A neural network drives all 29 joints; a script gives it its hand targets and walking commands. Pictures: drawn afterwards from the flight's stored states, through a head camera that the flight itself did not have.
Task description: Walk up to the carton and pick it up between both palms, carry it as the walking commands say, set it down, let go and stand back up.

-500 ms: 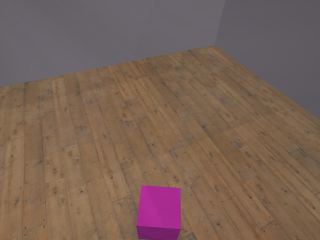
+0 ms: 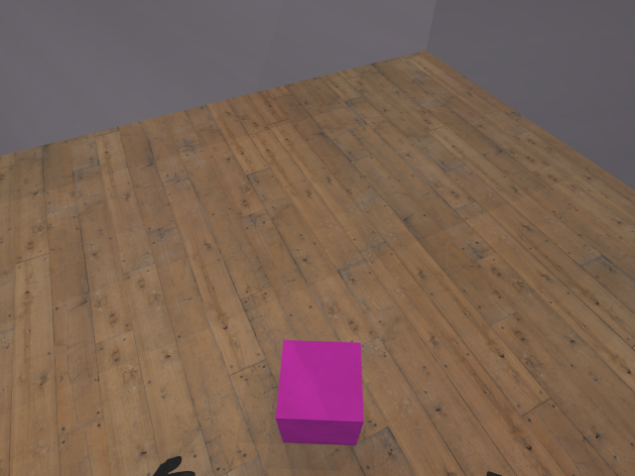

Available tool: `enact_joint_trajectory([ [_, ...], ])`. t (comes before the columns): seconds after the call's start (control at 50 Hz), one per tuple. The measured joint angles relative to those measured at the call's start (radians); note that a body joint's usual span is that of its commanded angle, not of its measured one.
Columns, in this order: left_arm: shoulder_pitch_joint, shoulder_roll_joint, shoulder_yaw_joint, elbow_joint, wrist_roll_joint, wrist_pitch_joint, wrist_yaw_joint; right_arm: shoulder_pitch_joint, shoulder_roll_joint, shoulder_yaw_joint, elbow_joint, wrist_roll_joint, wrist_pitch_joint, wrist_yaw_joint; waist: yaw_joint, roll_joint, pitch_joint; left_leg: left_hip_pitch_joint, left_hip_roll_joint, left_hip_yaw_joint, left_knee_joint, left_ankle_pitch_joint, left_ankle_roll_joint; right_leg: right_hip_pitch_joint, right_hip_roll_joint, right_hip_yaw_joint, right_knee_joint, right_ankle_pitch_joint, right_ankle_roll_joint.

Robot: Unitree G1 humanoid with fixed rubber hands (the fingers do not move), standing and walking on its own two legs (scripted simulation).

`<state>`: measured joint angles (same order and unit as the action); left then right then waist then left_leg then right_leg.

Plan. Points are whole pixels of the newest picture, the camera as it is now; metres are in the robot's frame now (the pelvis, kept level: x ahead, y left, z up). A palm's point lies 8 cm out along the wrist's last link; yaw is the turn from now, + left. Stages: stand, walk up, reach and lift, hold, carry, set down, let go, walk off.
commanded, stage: reach and lift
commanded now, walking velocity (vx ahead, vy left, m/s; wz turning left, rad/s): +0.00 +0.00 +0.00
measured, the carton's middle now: (320, 394) +0.44 +0.01 -0.63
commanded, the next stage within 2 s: none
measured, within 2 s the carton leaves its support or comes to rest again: neither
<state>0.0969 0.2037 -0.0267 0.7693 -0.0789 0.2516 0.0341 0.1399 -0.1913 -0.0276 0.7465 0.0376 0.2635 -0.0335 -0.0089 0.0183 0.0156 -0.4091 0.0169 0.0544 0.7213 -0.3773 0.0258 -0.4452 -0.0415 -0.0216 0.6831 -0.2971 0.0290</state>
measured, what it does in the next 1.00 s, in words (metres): lowers itself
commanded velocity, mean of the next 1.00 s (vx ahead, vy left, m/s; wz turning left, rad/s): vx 0.00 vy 0.00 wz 0.00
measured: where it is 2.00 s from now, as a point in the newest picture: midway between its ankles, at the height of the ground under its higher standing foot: outside the picture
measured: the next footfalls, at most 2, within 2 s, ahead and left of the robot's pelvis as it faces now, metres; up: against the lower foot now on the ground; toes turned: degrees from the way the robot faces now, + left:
none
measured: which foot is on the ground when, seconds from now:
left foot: down 0.00-1.00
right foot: down 0.00-1.00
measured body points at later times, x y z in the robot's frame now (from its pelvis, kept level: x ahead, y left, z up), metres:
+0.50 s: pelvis -0.04 -0.03 -0.06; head +0.10 -0.01 +0.37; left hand +0.21 +0.21 -0.17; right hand +0.20 -0.22 -0.16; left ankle +0.00 +0.10 -0.72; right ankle +0.03 -0.14 -0.72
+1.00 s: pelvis -0.10 -0.02 -0.10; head +0.14 -0.01 +0.28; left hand +0.35 +0.21 -0.19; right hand +0.34 -0.20 -0.19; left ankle +0.00 +0.10 -0.72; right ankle +0.03 -0.14 -0.72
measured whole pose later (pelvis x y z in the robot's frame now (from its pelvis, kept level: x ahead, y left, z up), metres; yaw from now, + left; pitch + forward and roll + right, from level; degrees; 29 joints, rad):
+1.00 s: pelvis -0.10 -0.02 -0.10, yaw +0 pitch +26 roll +0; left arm -0.91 0.37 0.17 0.83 -0.10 0.46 -0.06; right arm -0.86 -0.15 -0.18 0.69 0.09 0.52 -0.18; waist -0.01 -0.03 0.09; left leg -1.29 0.04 0.03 1.19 -0.36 0.00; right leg -1.32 -0.03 -0.03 1.14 -0.28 -0.01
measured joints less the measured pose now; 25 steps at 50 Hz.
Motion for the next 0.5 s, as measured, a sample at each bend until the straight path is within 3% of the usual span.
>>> enact_joint_trajectory([
  [0.08,-0.163,0.034,0.021,-0.140,0.015,0.229,-0.016,-0.163,-0.034,0.011,-0.131,0.014,0.227,0.012,-0.012,0.018,-0.022,-0.111,0.009,-0.020,0.079,-0.020,-0.006,-0.097,0.006,-0.017,0.061,-0.020,-0.002],
  [0.14,-0.162,0.031,0.034,-0.179,0.055,0.310,-0.039,-0.168,-0.009,0.019,-0.202,-0.002,0.299,0.017,-0.023,0.016,-0.040,-0.136,0.012,-0.027,0.071,-0.015,-0.011,-0.119,0.010,-0.025,0.053,-0.018,-0.011],
  [0.26,-0.039,-0.019,0.082,-0.242,0.137,0.241,-0.079,-0.027,0.082,-0.001,-0.294,-0.058,0.243,0.025,-0.015,-0.014,-0.064,-0.245,0.015,-0.047,0.096,-0.015,-0.026,-0.226,0.011,-0.043,0.086,-0.028,-0.023],
  [0.36,-0.047,-0.024,0.121,-0.299,0.146,0.165,-0.108,-0.042,0.123,-0.052,-0.349,-0.051,0.172,0.008,-0.015,-0.029,-0.040,-0.410,0.014,-0.064,0.222,-0.042,-0.035,-0.387,0.005,-0.055,0.215,-0.061,-0.032],
  [0.5,-0.227,0.038,0.119,-0.336,0.103,0.218,-0.123,-0.187,0.093,-0.042,-0.410,-0.004,0.228,-0.022,-0.017,-0.035,-0.020,-0.539,0.015,-0.064,0.356,-0.063,-0.037,-0.520,0.002,-0.050,0.353,-0.082,-0.037],
])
